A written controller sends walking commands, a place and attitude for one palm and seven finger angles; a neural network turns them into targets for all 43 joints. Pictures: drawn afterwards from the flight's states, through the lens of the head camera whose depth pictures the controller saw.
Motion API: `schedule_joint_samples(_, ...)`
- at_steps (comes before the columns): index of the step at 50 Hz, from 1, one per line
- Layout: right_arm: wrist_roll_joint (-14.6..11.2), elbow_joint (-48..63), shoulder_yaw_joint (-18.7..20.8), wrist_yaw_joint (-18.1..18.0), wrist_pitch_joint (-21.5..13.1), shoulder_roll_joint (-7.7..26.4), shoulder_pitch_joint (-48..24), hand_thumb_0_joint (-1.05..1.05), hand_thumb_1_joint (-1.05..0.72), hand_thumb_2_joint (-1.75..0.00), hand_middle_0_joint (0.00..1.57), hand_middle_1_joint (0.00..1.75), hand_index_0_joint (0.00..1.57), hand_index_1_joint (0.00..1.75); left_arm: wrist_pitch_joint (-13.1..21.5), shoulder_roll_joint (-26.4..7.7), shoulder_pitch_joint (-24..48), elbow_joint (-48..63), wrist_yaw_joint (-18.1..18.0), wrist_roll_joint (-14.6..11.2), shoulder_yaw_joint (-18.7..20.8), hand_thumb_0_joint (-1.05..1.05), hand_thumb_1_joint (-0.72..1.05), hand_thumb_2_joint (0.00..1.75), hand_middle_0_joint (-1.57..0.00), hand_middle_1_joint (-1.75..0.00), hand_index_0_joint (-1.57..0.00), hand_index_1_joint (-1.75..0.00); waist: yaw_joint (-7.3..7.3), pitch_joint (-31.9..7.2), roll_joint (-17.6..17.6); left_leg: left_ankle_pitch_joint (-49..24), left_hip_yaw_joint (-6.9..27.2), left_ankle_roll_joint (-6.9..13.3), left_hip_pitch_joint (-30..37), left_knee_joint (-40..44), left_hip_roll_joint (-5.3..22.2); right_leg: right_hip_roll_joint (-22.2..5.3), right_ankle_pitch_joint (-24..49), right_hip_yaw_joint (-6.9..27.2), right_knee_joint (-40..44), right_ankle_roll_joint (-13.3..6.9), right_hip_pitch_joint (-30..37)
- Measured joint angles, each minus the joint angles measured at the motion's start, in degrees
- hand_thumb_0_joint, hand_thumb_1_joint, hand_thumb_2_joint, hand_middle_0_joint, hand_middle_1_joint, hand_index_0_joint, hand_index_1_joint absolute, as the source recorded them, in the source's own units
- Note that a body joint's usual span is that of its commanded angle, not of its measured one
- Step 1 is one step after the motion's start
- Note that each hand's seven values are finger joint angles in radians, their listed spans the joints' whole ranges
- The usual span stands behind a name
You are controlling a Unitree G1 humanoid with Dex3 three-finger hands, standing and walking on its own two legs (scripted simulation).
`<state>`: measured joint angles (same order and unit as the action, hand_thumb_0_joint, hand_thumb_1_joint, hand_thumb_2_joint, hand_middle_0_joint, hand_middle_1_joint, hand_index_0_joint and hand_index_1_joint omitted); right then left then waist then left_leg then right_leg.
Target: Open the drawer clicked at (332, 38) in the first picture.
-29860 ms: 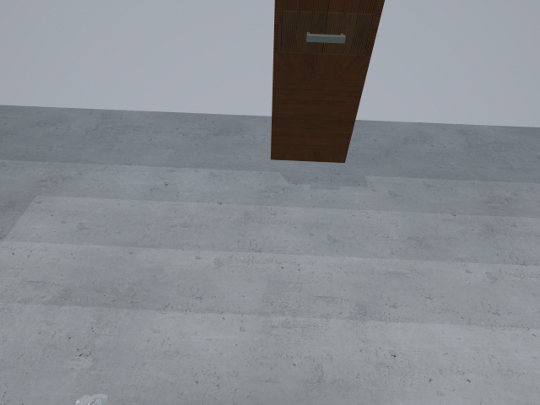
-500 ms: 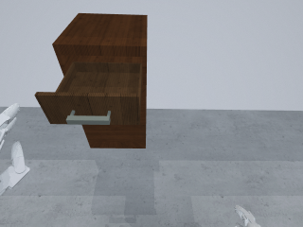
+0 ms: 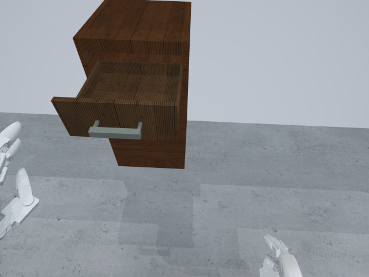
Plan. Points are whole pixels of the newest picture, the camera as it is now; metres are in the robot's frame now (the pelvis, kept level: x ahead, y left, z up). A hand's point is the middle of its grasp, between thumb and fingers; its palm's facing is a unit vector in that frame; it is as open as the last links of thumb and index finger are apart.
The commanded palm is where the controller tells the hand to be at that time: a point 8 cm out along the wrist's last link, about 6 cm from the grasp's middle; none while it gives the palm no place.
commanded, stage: let the arm hang, fingers relaxed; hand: left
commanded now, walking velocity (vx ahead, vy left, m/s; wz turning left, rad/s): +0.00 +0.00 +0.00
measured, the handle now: (116, 128) +0.55 +0.25 -0.05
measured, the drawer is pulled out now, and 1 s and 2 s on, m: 0.30 0.30 0.30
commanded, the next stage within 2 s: look to check the result in 1.16 s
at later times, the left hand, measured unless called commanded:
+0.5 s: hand out of the picture +0.01 +0.19 -0.17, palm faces +0.04 -0.98 -0.21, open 7.0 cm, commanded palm none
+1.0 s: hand out of the picture -0.02 +0.16 -0.17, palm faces +0.02 -0.99 -0.15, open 7.3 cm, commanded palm none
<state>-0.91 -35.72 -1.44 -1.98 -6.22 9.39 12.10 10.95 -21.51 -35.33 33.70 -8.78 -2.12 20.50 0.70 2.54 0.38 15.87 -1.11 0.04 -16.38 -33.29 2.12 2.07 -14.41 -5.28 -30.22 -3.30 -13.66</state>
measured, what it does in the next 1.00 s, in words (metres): stands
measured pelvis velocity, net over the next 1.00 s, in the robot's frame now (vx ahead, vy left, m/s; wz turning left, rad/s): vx -0.01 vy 0.01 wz -0.03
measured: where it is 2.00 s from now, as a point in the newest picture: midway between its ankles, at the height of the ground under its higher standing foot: outside the picture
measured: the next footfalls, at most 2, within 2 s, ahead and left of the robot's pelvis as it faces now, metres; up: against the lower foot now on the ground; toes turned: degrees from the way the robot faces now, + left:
none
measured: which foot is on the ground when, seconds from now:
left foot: down 0.00-1.00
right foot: down 0.00-1.00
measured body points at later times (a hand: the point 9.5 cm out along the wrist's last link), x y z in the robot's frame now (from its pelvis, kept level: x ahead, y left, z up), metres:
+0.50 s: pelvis +0.00 +0.00 +0.01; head +0.03 +0.01 +0.46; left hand +0.00 +0.24 -0.15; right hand +0.01 -0.22 -0.14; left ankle +0.02 +0.12 -0.73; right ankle +0.02 -0.08 -0.73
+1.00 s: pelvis -0.01 +0.01 +0.01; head +0.00 +0.00 +0.46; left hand -0.02 +0.21 -0.15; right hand -0.05 -0.18 -0.16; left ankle +0.02 +0.12 -0.73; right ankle +0.02 -0.08 -0.73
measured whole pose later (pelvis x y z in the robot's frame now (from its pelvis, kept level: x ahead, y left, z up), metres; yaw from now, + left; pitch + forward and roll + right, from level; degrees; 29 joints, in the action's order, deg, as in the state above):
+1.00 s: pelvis -0.01 +0.01 +0.01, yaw -2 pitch -3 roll +0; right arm 0.5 -65.2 0.3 -2.3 0.5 4.5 20.0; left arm 0.0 -5.7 -17.7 -65.0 -1.8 0.5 0.3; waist 0.2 2.7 0.3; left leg 11.5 -2.8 0.5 -10.4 -24.4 0.6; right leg 1.6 -11.3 -3.1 -24.3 -2.9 -10.5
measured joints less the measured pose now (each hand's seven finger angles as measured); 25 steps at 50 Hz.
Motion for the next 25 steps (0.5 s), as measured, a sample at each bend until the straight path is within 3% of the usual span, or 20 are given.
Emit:
schedule_joint_samples(3,-0.14,-0.25,0.46,0.27,1.33,0.69,-0.26,0.02,-0.9,-0.9,0.2,0.3,0.21,0.3,-0.64,1.5,-1.35,0.85,0.16,-0.47,-1.62,0.02,0.89,0.9,-0.21,-0.3,-0.21,-0.31,0.25,-0.09,0.34,0.35,0.91,0.47,-0.17,-1.07,-0.46,0.5,-0.41,0.01,1.36,-0.5,0.58)
schedule_joint_samples(4,0.13,-1.49,1.29,1.18,0.36,1.24,-0.27,0.02,-0.9,-0.9,0.2,0.3,0.21,0.3,0.29,1.42,-0.26,-1.93,0.94,1.04,-2.91,0.01,0.89,0.9,-0.2,-0.3,-0.21,-0.31,0.27,-0.82,0.62,-1.63,0.93,0.44,-0.95,-1.62,-0.67,0.31,-0.63,-0.22,0.93,-0.39,-0.19)
schedule_joint_samples(6,0.47,-4.58,2.8,2.51,0.69,3.05,-0.6,0.01,-0.9,-0.9,0.2,0.3,0.21,0.3,-1.52,1.98,5.66,-14.3,3.82,3.01,-7.36,0.01,0.9,0.9,-0.2,-0.3,-0.21,-0.3,-0.28,-2.49,1.78,-0.05,1.11,0.27,-2.24,-2.41,-1.38,-0.62,-2.26,-0.68,-2.36,0.05,-2.67)
schedule_joint_samples(8,1.05,-7.47,3.17,2.73,2.9,4.29,-1.3,0.01,-0.9,-0.9,0.2,0.3,0.21,0.3,-6.06,4.2,11.98,-30.69,5.78,3.62,-11.13,0.0,0.9,0.9,-0.2,-0.3,-0.21,-0.3,-0.45,-3.54,2.33,2.31,0.93,0.45,-2.8,-3.22,-2.29,-1.69,-4.24,-0.59,-5.73,0.5,-4.44)
schedule_joint_samples(11,1.77,-10.18,2.48,2.33,5.28,4.12,-1.75,0.01,-0.91,-0.9,0.2,0.3,0.2,0.3,-12.33,7.87,18.54,-54.08,7.02,3.89,-14.54,0.01,0.91,0.9,-0.19,-0.3,-0.2,-0.3,0.17,-2.7,1.46,2.49,0.4,0.6,-1.91,-3.56,-2.83,-2.29,-5.1,-0.07,-7.29,0.31,-4.19)
schedule_joint_samples(13,1.83,-11.51,2.03,1.92,6.24,3.09,-1.57,0.01,-0.91,-0.9,0.2,0.3,0.2,0.3,-14.33,9.66,19.99,-65.62,7.55,3.79,-16.82,0.01,0.91,0.9,-0.19,-0.3,-0.2,-0.3,0.77,-1.27,0.09,2.24,0.05,0.41,-0.37,-2.6,-2.63,-2.07,-4.96,0.31,-6.6,0.38,-2.93)
schedule_joint_samples(16,1.78,-14.1,1.52,1.3,6.81,1.48,-0.47,0.01,-0.91,-0.9,0.2,0.3,0.2,0.3,-14.91,12.25,19.81,-77.88,8.38,3.29,-19.96,0.01,0.91,0.9,-0.19,-0.3,-0.2,-0.3,1.13,0.79,-2.02,1.14,-0.28,0.15,1.9,-0.12,-2.18,-1.5,-3.6,0.67,-3.99,0.21,-0.79)
schedule_joint_samples(17,1.73,-15.18,1.41,1.05,6.87,0.94,0.23,0.01,-0.91,-0.9,0.19,0.3,0.2,0.3,-14.3,12.75,19.84,-80.26,7.48,2.46,-18.8,0.0,0.95,0.9,-0.2,-0.3,-0.2,-0.3,0.92,1.28,-2.46,0.64,-0.08,0.09,2.29,0.73,-1.93,-1.2,-2.86,0.47,-2.64,0.15,-0.12)
schedule_joint_samples(21,1.65,-20.0,1.06,0.5,7.56,-0.52,2.81,0.01,-0.91,-0.9,0.19,0.3,0.2,0.3,-12.93,10.68,19.89,-86.87,7.48,2.61,-18.39,-0.03,1.01,0.9,-0.2,-0.3,-0.21,-0.3,-0.76,2.62,-2.73,-1.51,0.53,-0.15,3.63,4.13,-1.2,-0.24,0.22,-0.09,2.78,-0.08,2.24)
schedule_joint_samples(25,1.45,-23.54,1.24,0.22,7.94,-1.05,4.55,0.01,-0.91,-0.9,0.19,0.3,0.2,0.3,-12.44,9.94,18.44,-92.14,7.71,2.63,-19.03,-0.02,0.98,0.9,-0.2,-0.3,-0.21,-0.3,-1.25,2.92,-1.43,-2.88,0.28,-0.04,4.73,6.53,-1.08,0.0,2.16,0.18,5.96,0.02,3.58)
